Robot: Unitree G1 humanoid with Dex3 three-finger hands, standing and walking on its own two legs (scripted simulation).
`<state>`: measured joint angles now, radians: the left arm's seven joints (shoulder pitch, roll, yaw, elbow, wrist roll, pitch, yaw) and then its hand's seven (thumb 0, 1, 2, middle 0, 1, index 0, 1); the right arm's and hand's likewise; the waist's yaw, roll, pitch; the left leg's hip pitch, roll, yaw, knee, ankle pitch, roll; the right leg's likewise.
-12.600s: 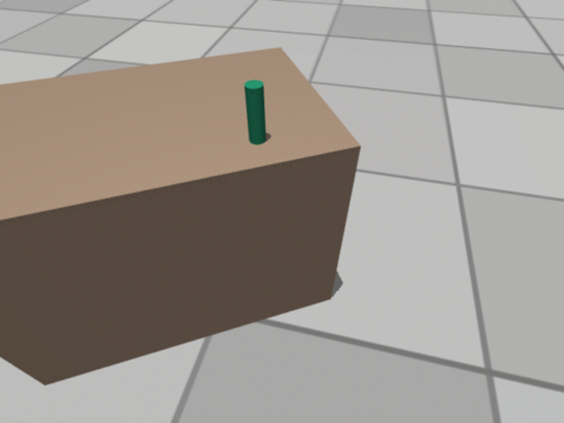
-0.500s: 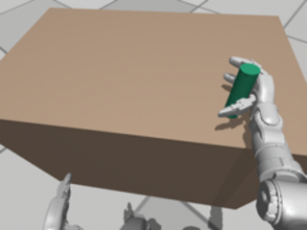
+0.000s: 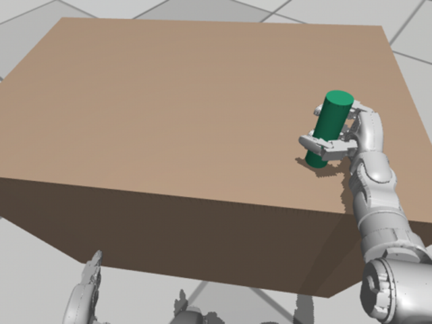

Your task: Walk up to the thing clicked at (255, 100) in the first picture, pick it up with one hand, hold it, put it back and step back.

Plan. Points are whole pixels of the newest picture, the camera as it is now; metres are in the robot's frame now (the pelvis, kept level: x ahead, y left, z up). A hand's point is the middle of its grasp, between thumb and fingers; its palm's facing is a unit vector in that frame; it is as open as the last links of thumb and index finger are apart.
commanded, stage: settle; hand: right
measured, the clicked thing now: (326, 132) +0.47 -0.12 +0.10
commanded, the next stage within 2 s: lift in 0.56 s
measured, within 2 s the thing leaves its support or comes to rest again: leaves its support in 0.14 s
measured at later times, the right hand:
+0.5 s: hand (331, 106) +0.48 -0.12 +0.15, palm faces -0.04 +1.00 -0.01, open 7.2 cm
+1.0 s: hand (339, 100) +0.45 -0.11 +0.19, palm faces -0.02 +1.00 -0.02, open 6.8 cm
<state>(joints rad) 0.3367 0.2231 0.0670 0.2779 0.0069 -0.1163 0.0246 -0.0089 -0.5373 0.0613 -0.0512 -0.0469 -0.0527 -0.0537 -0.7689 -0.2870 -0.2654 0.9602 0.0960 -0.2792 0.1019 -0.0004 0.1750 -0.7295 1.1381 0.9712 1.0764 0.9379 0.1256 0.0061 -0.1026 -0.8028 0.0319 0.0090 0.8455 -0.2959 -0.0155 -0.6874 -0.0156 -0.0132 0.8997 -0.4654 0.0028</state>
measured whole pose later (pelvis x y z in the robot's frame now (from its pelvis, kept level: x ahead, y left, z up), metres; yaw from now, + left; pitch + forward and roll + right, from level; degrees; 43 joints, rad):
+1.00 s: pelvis +0.01 +0.01 +0.03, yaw +0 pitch +6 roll -1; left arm 0.32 0.23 0.06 0.41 -0.02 -0.11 0.06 -0.01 -0.51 0.05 -0.04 -0.04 -0.05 -0.04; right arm -0.70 -0.25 -0.21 0.73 0.14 -0.05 0.10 0.02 0.11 -1.20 0.97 1.28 0.95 1.25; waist 0.06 -0.02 -0.07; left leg -0.51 0.03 0.00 0.65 -0.23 -0.01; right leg -0.37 -0.01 -0.02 0.64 -0.36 0.01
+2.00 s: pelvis +0.00 +0.01 +0.04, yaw -2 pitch -2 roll +0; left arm 0.23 0.26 0.09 0.64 -0.05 -0.18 0.06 -0.01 -0.54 0.06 -0.04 -0.03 -0.04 -0.04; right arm -0.46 -0.34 -0.27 0.06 0.25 0.49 0.22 0.02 0.04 -1.21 0.97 1.27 0.95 1.26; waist -0.01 -0.08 -0.06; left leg -0.31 0.04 0.04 0.54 -0.20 -0.01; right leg -0.19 0.00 0.01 0.55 -0.33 0.01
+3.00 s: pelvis +0.00 +0.01 +0.04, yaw -2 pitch -3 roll +0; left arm 0.22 0.25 0.10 0.69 -0.05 -0.24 0.05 -0.01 -0.55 0.07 -0.05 -0.04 -0.05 -0.05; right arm -0.30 -0.33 -0.30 -0.18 0.29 0.59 0.27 0.02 -0.07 -1.22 1.00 1.24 0.98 1.22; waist -0.02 -0.09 -0.06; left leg -0.29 0.05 0.05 0.55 -0.21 -0.01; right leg -0.18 0.00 0.02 0.56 -0.33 0.01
